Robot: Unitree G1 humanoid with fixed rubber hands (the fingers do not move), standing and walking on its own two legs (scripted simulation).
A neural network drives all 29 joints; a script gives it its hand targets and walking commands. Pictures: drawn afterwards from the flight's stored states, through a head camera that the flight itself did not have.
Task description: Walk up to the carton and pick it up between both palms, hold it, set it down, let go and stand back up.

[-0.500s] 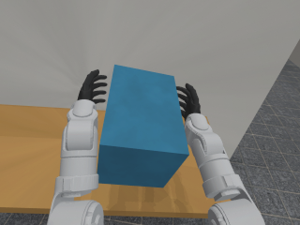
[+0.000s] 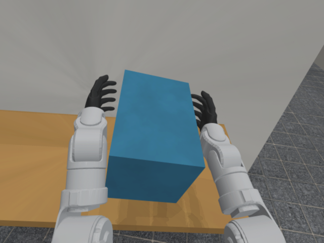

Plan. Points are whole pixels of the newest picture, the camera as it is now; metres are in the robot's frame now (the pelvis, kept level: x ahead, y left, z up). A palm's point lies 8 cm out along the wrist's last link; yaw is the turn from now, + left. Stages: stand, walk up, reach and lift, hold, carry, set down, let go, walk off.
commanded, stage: hold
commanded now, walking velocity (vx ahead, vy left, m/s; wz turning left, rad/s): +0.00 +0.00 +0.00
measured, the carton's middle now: (149, 135) +0.35 +0.01 +0.14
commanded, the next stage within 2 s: set down in 0.88 s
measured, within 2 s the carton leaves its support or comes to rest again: neither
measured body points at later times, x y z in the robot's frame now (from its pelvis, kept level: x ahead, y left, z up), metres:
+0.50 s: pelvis +0.00 +0.00 +0.00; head -0.05 +0.03 +0.45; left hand +0.37 +0.14 +0.21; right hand +0.37 -0.13 +0.18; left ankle +0.02 +0.12 -0.75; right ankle +0.01 -0.12 -0.75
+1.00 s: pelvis +0.00 +0.00 +0.00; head -0.04 +0.03 +0.45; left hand +0.37 +0.14 +0.21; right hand +0.37 -0.12 +0.18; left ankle +0.02 +0.12 -0.75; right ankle +0.01 -0.12 -0.75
